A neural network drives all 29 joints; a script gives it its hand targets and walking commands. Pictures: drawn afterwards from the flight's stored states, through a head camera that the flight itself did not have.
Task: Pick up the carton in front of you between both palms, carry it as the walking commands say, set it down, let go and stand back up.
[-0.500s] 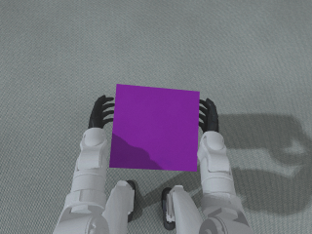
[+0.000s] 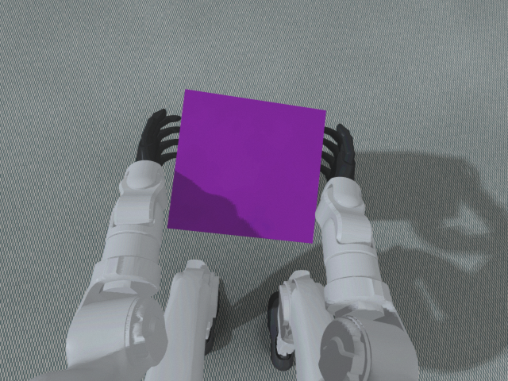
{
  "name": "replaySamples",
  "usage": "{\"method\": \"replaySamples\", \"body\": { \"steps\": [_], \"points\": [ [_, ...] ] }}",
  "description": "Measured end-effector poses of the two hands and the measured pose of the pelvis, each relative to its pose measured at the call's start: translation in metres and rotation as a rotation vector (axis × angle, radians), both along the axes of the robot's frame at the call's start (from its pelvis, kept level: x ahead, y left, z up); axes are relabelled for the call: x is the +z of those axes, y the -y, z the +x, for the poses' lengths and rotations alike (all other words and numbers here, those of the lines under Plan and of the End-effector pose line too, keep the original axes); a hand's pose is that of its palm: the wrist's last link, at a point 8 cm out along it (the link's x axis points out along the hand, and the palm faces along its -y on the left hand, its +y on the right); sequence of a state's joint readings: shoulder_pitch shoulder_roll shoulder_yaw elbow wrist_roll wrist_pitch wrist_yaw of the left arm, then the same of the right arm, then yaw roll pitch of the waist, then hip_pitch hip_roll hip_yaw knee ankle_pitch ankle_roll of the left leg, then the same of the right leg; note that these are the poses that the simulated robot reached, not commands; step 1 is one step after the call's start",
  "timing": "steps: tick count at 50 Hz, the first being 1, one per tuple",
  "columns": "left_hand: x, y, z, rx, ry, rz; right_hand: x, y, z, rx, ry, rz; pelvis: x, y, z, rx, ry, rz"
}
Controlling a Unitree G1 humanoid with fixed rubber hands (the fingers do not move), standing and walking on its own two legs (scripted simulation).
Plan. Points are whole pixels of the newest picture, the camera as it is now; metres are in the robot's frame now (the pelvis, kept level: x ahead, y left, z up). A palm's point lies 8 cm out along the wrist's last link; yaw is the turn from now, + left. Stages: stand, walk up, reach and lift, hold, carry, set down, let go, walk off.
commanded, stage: set down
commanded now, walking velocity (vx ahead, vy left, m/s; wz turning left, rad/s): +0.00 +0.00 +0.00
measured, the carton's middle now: (243, 175) +0.45 +0.04 -0.17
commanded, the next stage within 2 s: none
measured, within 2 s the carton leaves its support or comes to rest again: rests again in 1.32 s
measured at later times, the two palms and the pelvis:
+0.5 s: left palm (166, 172) +0.47 +0.20 -0.25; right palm (305, 184) +0.46 -0.09 -0.24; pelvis -0.02 +0.01 -0.12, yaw -2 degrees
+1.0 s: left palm (174, 174) +0.48 +0.20 -0.33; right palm (299, 186) +0.48 -0.10 -0.32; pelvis -0.03 +0.00 -0.18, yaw -2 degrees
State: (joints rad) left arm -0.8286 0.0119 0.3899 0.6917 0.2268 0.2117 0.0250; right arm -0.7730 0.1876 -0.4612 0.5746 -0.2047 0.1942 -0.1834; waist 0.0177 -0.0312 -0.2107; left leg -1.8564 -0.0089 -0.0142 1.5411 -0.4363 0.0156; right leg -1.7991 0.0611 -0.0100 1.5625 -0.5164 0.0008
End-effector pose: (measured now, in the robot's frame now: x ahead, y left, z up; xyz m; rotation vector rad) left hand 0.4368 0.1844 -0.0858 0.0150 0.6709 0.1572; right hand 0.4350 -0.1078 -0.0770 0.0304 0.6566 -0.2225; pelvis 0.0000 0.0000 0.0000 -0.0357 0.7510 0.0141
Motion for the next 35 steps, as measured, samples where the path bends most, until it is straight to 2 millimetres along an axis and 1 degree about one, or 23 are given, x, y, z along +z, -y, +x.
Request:
{"method": "replaySamples", "body": {
  "steps": [8, 15, 25, 35],
  "points": [
    [-0.056, -0.003, 0.011, -0.016, -0.005, 0.002, -0.054, -0.002, 0.008, -0.007, -0.002, -0.005, -0.044, -0.004, -0.011, -0.006, -0.021, -0.009],
    [-0.101, -0.007, 0.018, -0.024, -0.019, 0.009, -0.099, -0.007, 0.016, -0.007, -0.014, -0.007, -0.077, -0.006, -0.017, -0.009, -0.027, -0.015],
    [-0.165, -0.015, 0.029, -0.037, -0.047, 0.023, -0.162, -0.014, 0.026, 0.002, -0.038, -0.014, -0.118, -0.007, -0.022, -0.007, -0.022, -0.02],
    [-0.228, -0.018, 0.04, -0.064, -0.08, 0.03, -0.225, -0.015, 0.033, 0.01, -0.065, -0.007, -0.156, -0.007, -0.026, -0.01, 0.025, -0.023]
  ]
}}
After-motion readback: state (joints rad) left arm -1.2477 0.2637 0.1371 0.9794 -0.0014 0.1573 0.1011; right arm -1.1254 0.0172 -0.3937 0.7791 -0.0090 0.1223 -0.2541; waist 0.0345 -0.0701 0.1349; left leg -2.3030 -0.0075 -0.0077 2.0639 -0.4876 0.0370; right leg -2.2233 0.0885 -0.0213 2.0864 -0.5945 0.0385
